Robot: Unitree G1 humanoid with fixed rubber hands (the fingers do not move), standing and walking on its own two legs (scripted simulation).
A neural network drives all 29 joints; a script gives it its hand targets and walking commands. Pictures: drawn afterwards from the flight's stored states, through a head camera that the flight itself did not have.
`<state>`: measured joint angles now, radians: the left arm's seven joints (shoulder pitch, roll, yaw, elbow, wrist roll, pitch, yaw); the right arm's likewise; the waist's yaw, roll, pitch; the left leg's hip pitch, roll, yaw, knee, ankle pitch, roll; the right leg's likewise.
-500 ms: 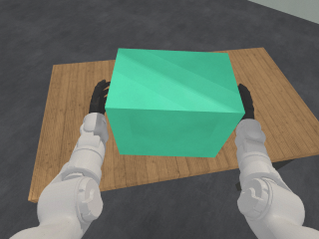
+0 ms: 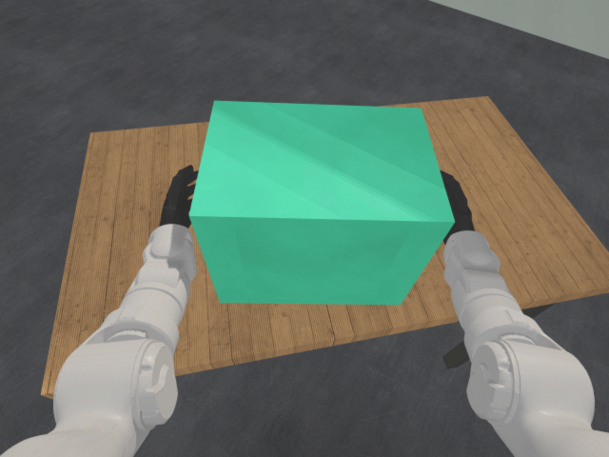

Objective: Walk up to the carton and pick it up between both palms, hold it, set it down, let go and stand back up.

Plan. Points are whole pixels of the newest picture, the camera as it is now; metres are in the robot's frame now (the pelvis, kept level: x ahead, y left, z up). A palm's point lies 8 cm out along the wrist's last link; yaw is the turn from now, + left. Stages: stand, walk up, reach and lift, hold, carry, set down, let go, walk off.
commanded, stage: set down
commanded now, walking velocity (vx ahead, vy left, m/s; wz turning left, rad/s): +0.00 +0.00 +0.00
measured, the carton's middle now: (314, 211) +0.47 -0.01 +0.02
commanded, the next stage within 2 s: none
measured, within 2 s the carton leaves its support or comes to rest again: neither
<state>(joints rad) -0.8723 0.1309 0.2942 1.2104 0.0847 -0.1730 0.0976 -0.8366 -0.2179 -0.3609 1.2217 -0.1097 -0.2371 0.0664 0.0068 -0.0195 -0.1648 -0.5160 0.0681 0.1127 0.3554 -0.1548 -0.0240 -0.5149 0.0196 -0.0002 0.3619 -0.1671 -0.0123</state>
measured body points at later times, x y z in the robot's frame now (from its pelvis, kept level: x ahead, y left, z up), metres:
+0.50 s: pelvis -0.04 -0.01 -0.04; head +0.06 +0.01 +0.40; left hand +0.43 +0.24 +0.05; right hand +0.45 -0.24 +0.06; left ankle -0.01 +0.13 -0.74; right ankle -0.02 -0.11 -0.74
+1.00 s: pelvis -0.04 -0.01 -0.02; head +0.03 +0.00 +0.43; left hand +0.45 +0.23 +0.15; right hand +0.46 -0.25 +0.15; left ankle -0.02 +0.13 -0.74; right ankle -0.02 -0.11 -0.74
